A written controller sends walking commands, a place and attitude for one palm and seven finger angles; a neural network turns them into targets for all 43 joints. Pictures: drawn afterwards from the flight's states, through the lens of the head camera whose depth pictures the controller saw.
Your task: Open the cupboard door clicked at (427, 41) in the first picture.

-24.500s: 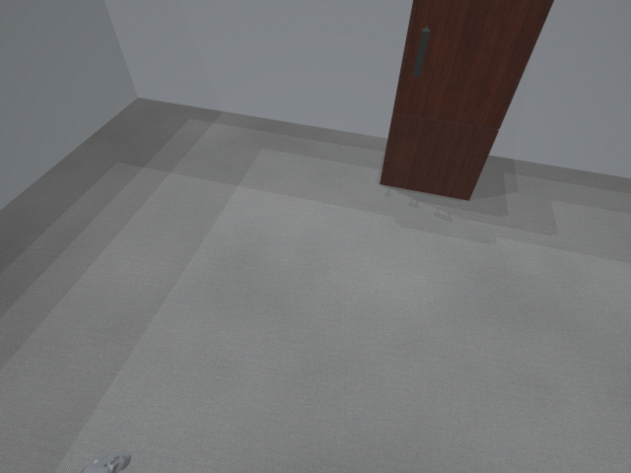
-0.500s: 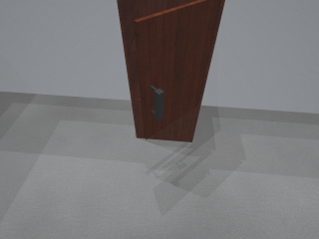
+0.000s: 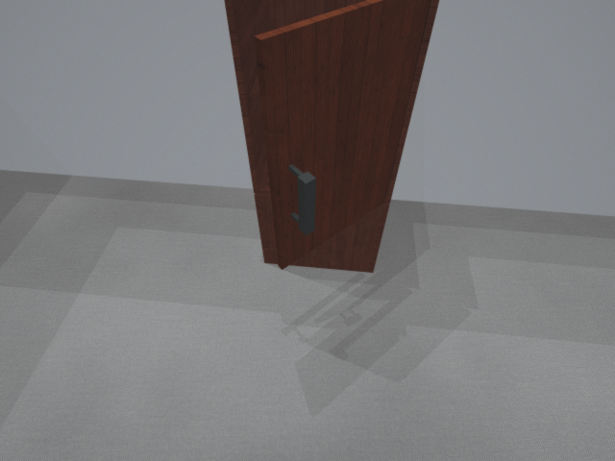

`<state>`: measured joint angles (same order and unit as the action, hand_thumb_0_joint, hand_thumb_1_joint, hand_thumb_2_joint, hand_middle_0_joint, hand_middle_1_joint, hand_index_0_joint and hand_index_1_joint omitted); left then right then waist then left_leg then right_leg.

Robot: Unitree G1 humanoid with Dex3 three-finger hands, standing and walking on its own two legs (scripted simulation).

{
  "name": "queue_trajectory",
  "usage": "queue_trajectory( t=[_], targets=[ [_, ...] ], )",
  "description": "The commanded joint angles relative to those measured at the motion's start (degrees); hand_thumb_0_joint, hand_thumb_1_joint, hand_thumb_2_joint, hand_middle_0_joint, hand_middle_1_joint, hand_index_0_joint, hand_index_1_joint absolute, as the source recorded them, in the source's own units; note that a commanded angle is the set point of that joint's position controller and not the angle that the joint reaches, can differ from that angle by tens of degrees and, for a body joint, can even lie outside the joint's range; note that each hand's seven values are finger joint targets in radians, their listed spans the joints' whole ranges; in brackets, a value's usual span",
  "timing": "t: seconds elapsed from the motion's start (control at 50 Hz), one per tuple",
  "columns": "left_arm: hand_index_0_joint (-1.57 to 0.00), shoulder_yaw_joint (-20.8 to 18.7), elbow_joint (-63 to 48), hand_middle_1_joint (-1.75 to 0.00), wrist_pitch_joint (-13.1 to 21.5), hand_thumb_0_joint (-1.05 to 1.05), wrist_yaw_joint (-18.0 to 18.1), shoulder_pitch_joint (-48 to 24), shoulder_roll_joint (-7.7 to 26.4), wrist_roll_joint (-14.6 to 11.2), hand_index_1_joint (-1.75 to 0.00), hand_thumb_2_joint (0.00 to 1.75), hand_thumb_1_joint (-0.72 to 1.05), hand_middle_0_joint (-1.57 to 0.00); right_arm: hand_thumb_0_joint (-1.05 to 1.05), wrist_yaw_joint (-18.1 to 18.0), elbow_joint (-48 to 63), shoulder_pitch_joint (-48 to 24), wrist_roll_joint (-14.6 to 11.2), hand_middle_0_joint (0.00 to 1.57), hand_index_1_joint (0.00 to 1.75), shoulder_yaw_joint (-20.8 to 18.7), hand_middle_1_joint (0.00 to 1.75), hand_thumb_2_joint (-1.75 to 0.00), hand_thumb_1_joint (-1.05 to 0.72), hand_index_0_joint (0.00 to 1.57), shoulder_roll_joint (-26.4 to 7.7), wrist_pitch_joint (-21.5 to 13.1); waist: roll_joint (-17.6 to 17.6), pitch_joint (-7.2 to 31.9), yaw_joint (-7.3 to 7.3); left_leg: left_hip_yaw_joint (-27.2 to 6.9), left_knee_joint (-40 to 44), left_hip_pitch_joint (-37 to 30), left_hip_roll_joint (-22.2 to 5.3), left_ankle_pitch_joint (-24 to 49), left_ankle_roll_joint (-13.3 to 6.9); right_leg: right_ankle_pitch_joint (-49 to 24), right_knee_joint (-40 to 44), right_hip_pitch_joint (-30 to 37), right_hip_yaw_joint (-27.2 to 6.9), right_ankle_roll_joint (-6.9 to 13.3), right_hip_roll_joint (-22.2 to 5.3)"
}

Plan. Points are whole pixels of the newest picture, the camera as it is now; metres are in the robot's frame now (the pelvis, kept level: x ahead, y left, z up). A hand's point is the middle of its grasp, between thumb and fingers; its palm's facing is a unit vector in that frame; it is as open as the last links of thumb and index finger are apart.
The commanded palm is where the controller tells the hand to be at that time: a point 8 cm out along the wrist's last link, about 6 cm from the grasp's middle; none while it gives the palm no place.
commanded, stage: look to check the result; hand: left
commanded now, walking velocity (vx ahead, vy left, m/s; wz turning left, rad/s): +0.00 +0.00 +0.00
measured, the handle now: (300, 199) +0.63 +0.06 -0.09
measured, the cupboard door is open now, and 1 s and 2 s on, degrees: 45 45 45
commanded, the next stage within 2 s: walk to a spot facing it in 0.12 s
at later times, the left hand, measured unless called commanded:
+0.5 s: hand out of the picture +0.01 +0.18 -0.18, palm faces -0.01 -0.98 -0.21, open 7.4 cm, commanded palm none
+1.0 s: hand out of the picture +0.11 +0.14 -0.16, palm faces -0.29 -0.91 -0.30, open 7.4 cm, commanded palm none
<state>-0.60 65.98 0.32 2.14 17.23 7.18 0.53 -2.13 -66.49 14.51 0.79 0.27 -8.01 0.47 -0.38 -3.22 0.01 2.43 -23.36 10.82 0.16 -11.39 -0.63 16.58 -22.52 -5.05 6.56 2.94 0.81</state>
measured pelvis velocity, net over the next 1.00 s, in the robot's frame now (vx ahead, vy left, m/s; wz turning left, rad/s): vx -0.02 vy -0.05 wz -0.36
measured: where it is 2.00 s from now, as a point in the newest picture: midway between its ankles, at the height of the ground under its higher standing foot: outside the picture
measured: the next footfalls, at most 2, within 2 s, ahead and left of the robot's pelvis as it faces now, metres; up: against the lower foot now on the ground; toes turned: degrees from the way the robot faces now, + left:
right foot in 0.84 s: -0.01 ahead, -0.15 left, +0.00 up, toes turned -17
left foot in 1.24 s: +0.09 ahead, +0.07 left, +0.00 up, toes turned -30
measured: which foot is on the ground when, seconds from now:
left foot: down 0.00-0.84, up 0.86-1.00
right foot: down 0.00-0.60, up 0.62-0.82, down 0.84-1.00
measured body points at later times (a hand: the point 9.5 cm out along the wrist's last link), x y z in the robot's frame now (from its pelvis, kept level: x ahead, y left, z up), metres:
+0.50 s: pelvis +0.00 +0.00 -0.01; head +0.04 -0.01 +0.44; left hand +0.02 +0.23 -0.17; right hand +0.01 -0.24 -0.17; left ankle +0.01 +0.11 -0.74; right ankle -0.04 -0.08 -0.74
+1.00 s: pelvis -0.02 -0.05 -0.01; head +0.02 -0.09 +0.44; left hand +0.13 +0.18 -0.14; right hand -0.02 -0.32 -0.16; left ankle +0.00 +0.10 -0.66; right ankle -0.05 -0.14 -0.74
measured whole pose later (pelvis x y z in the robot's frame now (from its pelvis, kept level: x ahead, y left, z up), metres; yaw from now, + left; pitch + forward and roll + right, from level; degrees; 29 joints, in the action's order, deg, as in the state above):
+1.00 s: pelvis -0.02 -0.05 -0.01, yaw -20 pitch +0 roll +2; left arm -4.6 53.0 -2.2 0.4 10.4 12.4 1.7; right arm -1.0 -54.0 6.4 0.6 -4.2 -14.1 3.7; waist -0.7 -7.2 -1.1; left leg 3.4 -63.3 27.5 -3.4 -26.2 3.4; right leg 16.2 -33.1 -17.3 -3.0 2.2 1.0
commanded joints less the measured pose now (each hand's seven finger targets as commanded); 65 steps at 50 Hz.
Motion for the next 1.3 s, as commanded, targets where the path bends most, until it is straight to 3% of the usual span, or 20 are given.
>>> queue_trajectory(
  t=[0.0, 0.22, 0.48, 0.56, 0.6, 0.66, 0.78, 0.8, 0.82, 0.84, 0.86, 0.94, 1.0, 1.1, 1.16, 1.18, 1.22, 1.24, 1.26, 1.28],
  targets=[
    [-0.20, -0.8, -0.8, -0.30, 0.7, 0.00, 0.3, 4.6, 6.2, -0.2, -0.30, 0.90, 0.90, -0.20, 0.00, -0.6, 1.1, 3.9, 0.2, 0.20, 0.30, -0.4, 0.30, -0.90, -0.90, 0.20, -5.2, -0.9, 0.4, -0.9, 0.16, -5.6, 2.5, -1.8, -5.6, 11.1, -1.6, -12.0, 5.5, -2.9, -7.2, -0.2, -7.9],
    [-0.20, -1.0, -1.4, -0.30, 0.7, 0.00, 0.3, 3.4, 7.1, -0.2, -0.30, 0.90, 0.90, -0.20, 0.00, -0.6, 1.2, 3.1, 0.3, 0.20, 0.30, -0.4, 0.30, -0.90, -0.90, 0.20, -5.8, -0.9, 0.0, -1.7, 0.06, -5.4, 2.7, -1.5, -5.6, 12.2, -1.4, -14.6, 5.6, -1.8, -7.1, -0.4, -8.0],
    [-0.20, -5.1, -7.7, -0.30, -2.2, 0.00, -0.8, -0.2, 10.7, 0.6, -0.30, 0.90, 0.90, -0.20, 0.00, -1.6, 7.1, 1.7, 0.4, 0.20, 0.30, -3.7, 0.30, -0.90, -0.90, 0.20, -7.8, 0.9, 2.5, 0.8, 0.43, 1.4, -8.0, 0.6, -7.4, 4.4, 0.2, -20.1, -1.6, -7.9, -15.2, 3.0, -8.9],
    [-0.20, -5.2, -10.4, -0.30, -2.4, 0.00, -1.5, -2.9, 9.8, 0.5, -0.30, 0.90, 0.90, -0.20, 0.00, -2.0, 8.2, 3.4, 0.8, 0.20, 0.30, -4.7, 0.30, -0.90, -0.90, 0.20, -11.4, 0.4, -7.9, 1.9, 1.38, -7.2, -0.5, -5.0, -16.4, 10.2, -4.7, -11.7, -13.7, -16.2, -10.5, -0.3, -1.9],
    [-0.20, -5.2, -12.7, -0.30, -3.1, 0.00, -2.0, -6.4, 8.6, 0.7, -0.30, 0.90, 0.90, -0.20, 0.00, -2.0, 8.5, 5.4, 1.3, 0.20, 0.30, -5.1, 0.30, -0.90, -0.90, 0.20, -13.3, -0.2, -13.8, 1.6, 2.34, -13.9, 7.0, -5.9, -26.1, 13.9, -11.3, 16.8, -33.0, -22.7, -7.1, -1.8, -0.2],
    [-0.20, -5.6, -13.8, -0.30, -3.3, 0.00, -3.0, -7.2, 8.3, 0.9, -0.30, 0.90, 0.90, -0.20, 0.00, -1.9, 10.9, 0.7, 1.6, 0.20, 0.30, -4.8, 0.30, -0.90, -0.90, 0.20, -13.6, -0.8, -7.4, 1.5, -0.05, -8.2, 6.2, -2.6, -24.8, 13.5, -10.0, 14.8, -35.1, -22.2, -9.0, -2.4, -3.4],
    [-0.20, -5.6, -13.2, -0.30, -2.8, 0.00, -3.4, -1.2, 9.6, 0.9, -0.30, 0.90, 0.90, -0.20, 0.00, -0.6, 13.5, -3.7, 1.1, 0.20, 0.30, -5.8, 0.30, -0.90, -0.90, 0.20, -15.8, 0.1, -4.2, 4.9, -3.14, 5.0, -6.9, 3.3, -18.2, 7.2, -2.4, -1.1, -9.3, -5.5, -2.0, -2.6, -1.3],
    [-0.20, -6.3, -12.6, -0.30, -2.4, 0.00, -3.0, 0.9, 13.6, 1.3, -0.30, 0.90, 0.90, -0.20, 0.00, -0.3, 14.5, -4.9, 0.4, 0.20, 0.30, -5.8, 0.30, -0.90, -0.90, 0.20, -13.7, 0.5, 5.3, 4.0, -4.64, 8.4, -16.2, 9.6, -13.3, -3.7, 0.9, -8.7, -0.3, -1.3, -9.6, -1.0, -6.1],
    [-0.20, -7.5, -13.1, -0.30, -1.9, 0.00, -2.0, 1.2, 20.3, 1.9, -0.30, 0.90, 0.90, -0.20, 0.00, 0.2, 17.4, -6.4, 0.2, 0.20, 0.30, -4.9, 0.30, -0.90, -0.90, 0.20, -9.2, 0.7, 23.9, 2.2, -5.29, 10.0, -30.6, 21.8, -4.3, -24.4, 4.2, -19.0, 6.1, 0.2, -32.0, 5.2, -19.9],
    [-0.20, -7.6, -13.2, -0.30, -1.8, 0.00, -1.6, 3.0, 21.5, 1.0, -0.30, 0.90, 0.90, -0.20, 0.00, 0.3, 18.4, -8.7, 0.2, 0.20, 0.30, -5.0, 0.30, -0.90, -0.90, 0.20, -11.0, 1.3, 19.4, 2.4, -6.94, 1.9, -39.8, 22.8, -4.1, -26.5, 3.5, -22.2, 6.2, -1.8, -35.6, 10.1, -22.9],
    [-0.20, -7.4, -14.1, -0.30, -1.9, 0.00, -1.5, 0.5, 21.3, 1.0, -0.30, 0.90, 0.90, -0.20, 0.00, 0.8, 18.4, -8.3, 0.0, 0.20, 0.30, -5.1, 0.30, -0.90, -0.90, 0.20, -10.6, 1.4, 13.8, 1.0, -4.91, -0.5, -43.1, 23.7, -5.4, -22.8, 3.2, -12.6, 6.0, -4.5, -32.4, 11.4, -21.5],
    [-0.20, -6.5, -16.3, -0.30, -1.4, 0.00, -0.9, -5.2, 16.5, 1.0, -0.30, 0.90, 0.90, -0.20, 0.00, 0.8, 17.7, -8.4, 0.0, 0.20, 0.30, -5.0, 0.30, -0.90, -0.90, 0.20, -9.8, 1.4, 9.2, 4.1, -1.54, -2.4, -41.8, 21.7, -4.6, -13.2, 4.2, -23.2, 1.0, -3.1, -26.0, 8.1, -13.6],
    [-0.20, -6.5, -16.0, -0.30, -1.1, 0.00, -0.8, -2.8, 17.2, 1.2, -0.30, 0.90, 0.90, -0.20, 0.00, 0.7, 18.3, -9.1, -0.3, 0.20, 0.30, -4.8, 0.30, -0.90, -0.90, 0.20, -8.8, 1.3, 5.5, 6.8, -2.16, -2.0, -34.8, 18.9, -2.8, -13.1, 4.5, -27.6, -0.1, -0.3, -26.9, 8.4, -12.9],
    [-0.20, -6.8, -16.3, -0.30, -1.6, 0.00, -1.1, -2.9, 17.5, 1.4, -0.30, 0.90, 0.90, -0.20, 0.00, 0.2, 20.0, -9.7, -0.8, 0.20, 0.30, -4.7, 0.30, -0.90, -0.90, 0.20, -9.0, 0.7, 9.1, 5.5, -2.07, -3.0, -23.8, 14.4, -1.2, -14.1, 3.7, -26.3, -0.1, -3.3, -31.3, 8.7, -12.0],
    [-0.20, -6.8, -16.9, -0.30, -2.0, 0.00, -1.3, -5.7, 16.9, 0.9, -0.30, 0.90, 0.90, -0.20, 0.00, -0.3, 18.7, -4.9, -1.0, 0.20, 0.30, -4.6, 0.30, -0.90, -0.90, 0.20, -9.5, 0.1, 8.7, 6.3, 0.74, -3.2, -9.9, 4.0, -0.2, -6.8, 3.1, -24.3, -3.2, -9.1, -31.2, 5.3, -8.9],
    [-0.20, -6.4, -17.3, -0.30, -2.1, 0.00, -1.3, -6.9, 15.7, 0.7, -0.30, 0.90, 0.90, -0.20, 0.00, -0.5, 17.9, -2.0, -1.1, 0.20, 0.30, -4.8, 0.30, -0.90, -0.90, 0.20, -10.7, -0.4, 5.6, 7.7, 2.33, -4.0, -1.8, -4.6, -1.9, -2.1, 2.8, -19.5, -6.2, -14.7, -29.2, 2.6, -6.5],
    [-0.20, -5.3, -19.6, -0.30, -2.1, 0.00, -2.4, -6.8, 11.2, 0.0, -0.30, 0.90, 0.90, -0.20, 0.00, -1.1, 18.4, 1.0, 0.4, 0.20, 0.30, -6.2, 0.30, -0.90, -0.90, 0.20, -19.7, -1.2, -19.1, 7.7, 2.81, -28.1, 8.9, -12.3, -27.0, 6.7, -7.0, 19.1, -27.6, -30.4, -11.9, -4.3, 4.5],
    [-0.20, -5.6, -19.8, -0.30, -2.3, 0.00, -2.8, -9.2, 13.5, 0.6, -0.30, 0.90, 0.90, -0.20, 0.00, -1.4, 18.7, 0.6, 0.9, 0.20, 0.30, -5.8, 0.30, -0.90, -0.90, 0.20, -19.5, -0.7, -12.5, 5.3, 3.29, -27.2, 7.7, -5.2, -29.1, 10.9, -11.0, 19.0, -37.5, -29.1, -12.5, -5.0, 1.2],
    [-0.20, -6.0, -20.6, -0.30, -2.0, 0.00, -3.4, -6.8, 13.0, 0.8, -0.30, 0.90, 0.90, -0.20, 0.00, -1.6, 20.8, -3.7, 1.2, 0.20, 0.30, -5.2, 0.30, -0.90, -0.90, 0.20, -18.2, -0.7, -7.4, 3.8, 0.00, -21.4, 7.1, 0.1, -27.2, 11.8, -11.6, 16.0, -41.7, -27.5, -10.3, -5.7, -0.6],
    [-0.20, -6.2, -18.9, -0.30, -2.4, 0.00, -3.5, -7.1, 12.7, 1.5, -0.30, 0.90, 0.90, -0.20, 0.00, -1.4, 20.3, -4.5, 1.6, 0.20, 0.30, -4.7, 0.30, -0.90, -0.90, 0.20, -15.7, -1.3, -12.0, 4.1, -0.43, -19.0, 5.4, -0.9, -22.8, 21.2, -9.9, 13.8, -44.6, -28.7, -10.6, -5.9, 0.1]
  ],
)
